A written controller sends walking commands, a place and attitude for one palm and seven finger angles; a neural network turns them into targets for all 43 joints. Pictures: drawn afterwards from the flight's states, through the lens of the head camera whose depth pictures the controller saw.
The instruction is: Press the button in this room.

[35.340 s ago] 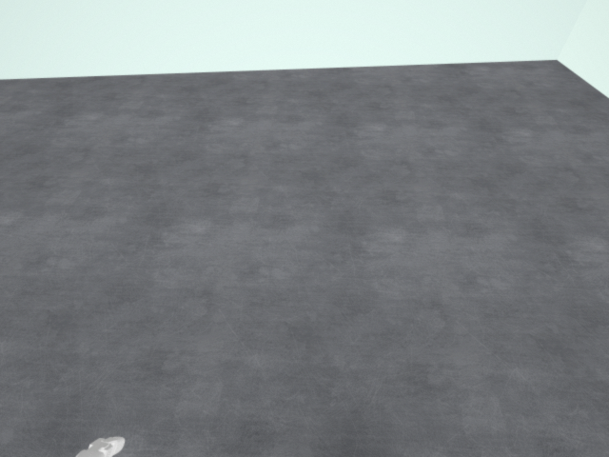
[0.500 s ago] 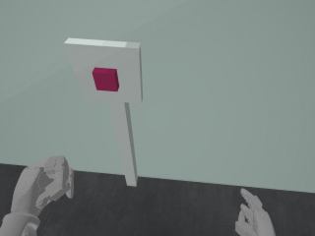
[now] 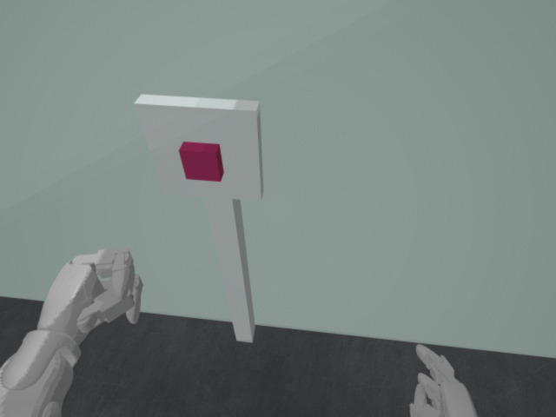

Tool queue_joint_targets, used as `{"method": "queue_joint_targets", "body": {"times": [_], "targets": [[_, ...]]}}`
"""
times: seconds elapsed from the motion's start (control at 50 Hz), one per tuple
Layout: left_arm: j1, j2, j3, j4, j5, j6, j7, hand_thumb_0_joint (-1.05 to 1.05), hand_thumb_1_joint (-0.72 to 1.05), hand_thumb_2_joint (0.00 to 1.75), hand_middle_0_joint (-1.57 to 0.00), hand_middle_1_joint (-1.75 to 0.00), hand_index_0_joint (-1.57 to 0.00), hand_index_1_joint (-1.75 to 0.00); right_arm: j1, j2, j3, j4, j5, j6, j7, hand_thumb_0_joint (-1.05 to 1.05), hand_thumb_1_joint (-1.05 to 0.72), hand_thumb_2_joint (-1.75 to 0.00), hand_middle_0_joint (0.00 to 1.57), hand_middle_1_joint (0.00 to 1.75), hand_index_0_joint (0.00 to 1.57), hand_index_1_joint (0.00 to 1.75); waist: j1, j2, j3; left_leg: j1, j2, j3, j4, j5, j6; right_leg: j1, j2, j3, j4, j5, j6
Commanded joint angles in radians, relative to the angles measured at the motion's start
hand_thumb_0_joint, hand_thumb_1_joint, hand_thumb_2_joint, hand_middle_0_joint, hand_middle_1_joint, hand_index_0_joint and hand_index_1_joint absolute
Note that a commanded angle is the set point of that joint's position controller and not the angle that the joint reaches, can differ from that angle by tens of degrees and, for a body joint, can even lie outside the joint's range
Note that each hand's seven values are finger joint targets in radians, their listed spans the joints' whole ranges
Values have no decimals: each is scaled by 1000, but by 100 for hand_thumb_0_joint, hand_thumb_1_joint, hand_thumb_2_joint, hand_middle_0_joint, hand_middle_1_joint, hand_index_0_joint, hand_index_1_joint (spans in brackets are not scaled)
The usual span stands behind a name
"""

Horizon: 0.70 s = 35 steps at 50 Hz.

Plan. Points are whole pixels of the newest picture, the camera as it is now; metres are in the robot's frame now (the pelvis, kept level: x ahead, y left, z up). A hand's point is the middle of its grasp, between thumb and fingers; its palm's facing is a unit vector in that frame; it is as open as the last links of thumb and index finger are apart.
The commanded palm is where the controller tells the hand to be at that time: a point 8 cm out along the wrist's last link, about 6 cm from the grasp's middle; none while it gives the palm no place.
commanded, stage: raise the hand and make a fist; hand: left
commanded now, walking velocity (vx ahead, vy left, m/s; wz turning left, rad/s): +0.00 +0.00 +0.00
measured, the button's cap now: (202, 160) +0.49 +0.17 +0.12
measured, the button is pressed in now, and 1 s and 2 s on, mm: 0 0 0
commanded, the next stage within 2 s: aim a knuckle at the button in 0.30 s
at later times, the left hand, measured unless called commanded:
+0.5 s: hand (141, 303) +0.22 +0.19 +0.11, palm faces +0.01 -1.00 -0.07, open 3.1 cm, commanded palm +0.21 +0.24 +0.11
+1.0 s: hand (174, 257) +0.30 +0.17 +0.09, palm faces -0.01 -1.00 -0.04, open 3.1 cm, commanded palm +0.28 +0.22 +0.10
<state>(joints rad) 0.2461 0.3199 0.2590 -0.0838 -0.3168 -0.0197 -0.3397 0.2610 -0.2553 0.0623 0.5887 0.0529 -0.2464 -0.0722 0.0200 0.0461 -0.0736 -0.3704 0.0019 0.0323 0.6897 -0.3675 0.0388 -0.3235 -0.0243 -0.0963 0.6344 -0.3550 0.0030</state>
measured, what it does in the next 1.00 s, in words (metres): stands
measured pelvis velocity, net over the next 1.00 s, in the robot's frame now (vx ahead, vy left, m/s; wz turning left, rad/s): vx -0.01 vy -0.03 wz -0.02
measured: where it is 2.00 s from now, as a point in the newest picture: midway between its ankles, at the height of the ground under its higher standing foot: outside the picture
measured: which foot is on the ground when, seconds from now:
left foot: down 0.00-1.00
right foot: down 0.00-1.00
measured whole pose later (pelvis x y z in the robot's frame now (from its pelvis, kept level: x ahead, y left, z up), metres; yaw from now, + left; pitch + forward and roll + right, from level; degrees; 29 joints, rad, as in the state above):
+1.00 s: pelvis -0.01 -0.03 +0.00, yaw -1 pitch +4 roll +0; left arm -0.06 0.30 0.27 0.29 -0.28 -0.14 -0.29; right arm 0.28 -0.28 0.02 0.63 0.05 -0.20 -0.07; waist -0.01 0.04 -0.05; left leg -0.37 0.03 0.05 0.65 -0.33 0.00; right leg -0.36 0.00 -0.08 0.64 -0.35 -0.03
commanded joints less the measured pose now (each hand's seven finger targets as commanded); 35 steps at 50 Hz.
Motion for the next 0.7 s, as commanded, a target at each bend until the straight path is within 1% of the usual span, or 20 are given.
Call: {"method": "queue_joint_targets", "body": {"times": [0.0,0.02,0.04,0.1,0.12,0.14,0.2,0.24,0.3,0.34,0.38,0.4,0.46,0.5,0.56,0.58,0.62,0.64,0.66,0.68], "targets": [[-116,160,119,-245,-28,-77,12,0,90,90,-130,-150,-130,-150,-109,-119,-55,-177,1,-60,-3,0,-90,-90,20,30,20,30,19,7,-141,112,9,-76,-123,341,-24,51,36,8,-64,306,-25],[-115,150,114,-246,-28,-87,20,0,90,90,-130,-150,-130,-150,-108,-115,-56,-176,0,-61,-2,0,-90,-90,20,30,20,30,15,21,-131,118,10,-73,-124,338,-26,42,36,7,-66,301,-25],[-122,158,123,-250,-30,-98,28,0,90,90,-130,-150,-130,-150,-107,-117,-55,-173,-4,-60,1,0,-90,-90,20,30,20,30,18,-9,-127,108,9,-73,-121,340,-24,54,41,11,-67,306,-26],[-125,131,94,-251,-16,-124,40,0,90,90,-130,-150,-130,-150,-98,-114,-60,-163,-1,-61,4,0,-90,-90,20,30,20,30,5,43,-115,122,8,-63,-124,318,-25,32,37,15,-76,288,-25],[-122,126,85,-239,-11,-126,42,0,90,90,-130,-150,-130,-150,-97,-114,-60,-162,0,-62,5,0,-90,-90,20,30,20,30,1,40,-96,117,9,-64,-127,302,-24,22,37,16,-81,276,-24],[-126,125,74,-227,-6,-125,42,0,90,90,-130,-150,-130,-150,-95,-119,-60,-157,0,-60,6,0,-90,-90,20,30,20,30,-4,4,-80,101,9,-65,-125,286,-19,26,40,19,-87,263,-24],[-119,131,73,-218,1,-120,32,0,90,90,-130,-150,-130,-150,-97,-120,-65,-156,2,-59,1,0,-90,-90,20,30,20,30,-5,27,-94,111,4,-58,-126,282,-16,31,32,27,-94,273,-22],[-112,138,80,-186,-4,-111,24,0,90,90,-130,-150,-130,-150,-100,-124,-64,-156,1,-55,-1,0,-90,-90,20,30,20,30,-6,-26,-73,85,4,-59,-126,251,-13,32,35,31,-105,247,-19],[-135,149,97,-211,-16,-122,17,0,90,90,-130,-150,-130,-150,-114,-119,-63,-159,3,-56,-6,0,-90,-90,20,30,20,30,-1,1,-94,96,-2,-52,-124,252,-10,48,28,42,-111,254,-17],[-144,162,109,-219,-19,-138,22,0,90,90,-130,-150,-130,-150,-116,-119,-61,-157,0,-59,-5,0,-90,-90,20,30,20,30,1,-27,-104,97,-1,-53,-122,264,-10,61,31,43,-109,266,-17],[-154,145,98,-226,-19,-155,27,0,90,90,-130,-150,-130,-150,-118,-111,-60,-155,2,-62,-4,0,-90,-90,20,30,20,30,0,8,-103,108,-2,-50,-129,252,-12,52,29,41,-110,252,-17],[-190,125,72,-217,-17,-159,28,0,90,90,-130,-150,-130,-150,-119,-112,-57,-148,3,-65,-5,0,-90,-90,20,30,20,30,-9,25,-85,108,-3,-51,-129,234,-12,34,30,40,-112,233,-17],[-267,138,69,-110,-17,-152,24,0,90,90,-130,-150,-130,-150,-107,-126,-60,-122,4,-59,-14,0,-90,-90,20,30,20,30,-33,-50,-23,62,-2,-55,-121,172,-8,-5,29,58,-134,165,-8],[-335,149,63,-35,-10,-145,13,0,90,90,-130,-150,-130,-150,-107,-130,-61,-112,8,-50,-25,0,-90,-90,20,30,20,30,-45,-68,4,40,-7,-50,-118,126,-6,-27,20,79,-154,93,-2],[-438,163,48,7,1,-142,5,0,90,90,-130,-150,-130,-150,-120,-130,-60,-118,12,-46,-33,0,-90,-90,20,30,20,30,-39,-40,-30,37,-8,-48,-117,90,-7,-21,10,104,-164,18,-4],[-477,165,46,-4,4,-147,6,0,90,90,-130,-150,-130,-150,-123,-126,-59,-118,13,-47,-35,0,-90,-90,20,30,20,30,-39,3,-66,62,-10,-47,-117,97,-6,-15,9,102,-158,29,-7],[-501,171,55,-5,6,-164,15,0,90,90,-130,-150,-130,-150,-122,-120,-59,-120,10,-54,-34,0,-90,-90,20,30,20,30,-27,14,-133,88,-10,-47,-116,142,-6,25,8,97,-139,95,-9],[-492,177,66,10,3,-169,21,0,90,90,-130,-150,-130,-150,-113,-121,-58,-119,7,-54,-32,0,-90,-90,20,30,20,30,-23,-29,-156,76,-6,-48,-111,163,-6,46,12,98,-131,122,-7],[-515,169,56,21,5,-176,23,0,90,90,-130,-150,-130,-150,-113,-120,-58,-117,8,-53,-31,0,-90,-90,20,30,20,30,-25,-11,-169,79,-9,-42,-107,177,-6,53,9,101,-124,153,-7],[-525,191,81,42,6,-182,31,0,90,90,-130,-150,-130,-150,-106,-121,-60,-111,6,-50,-30,0,-90,-90,20,30,20,30,-21,-18,-177,80,-8,-44,-110,188,-8,59,10,95,-118,175,-7]]}}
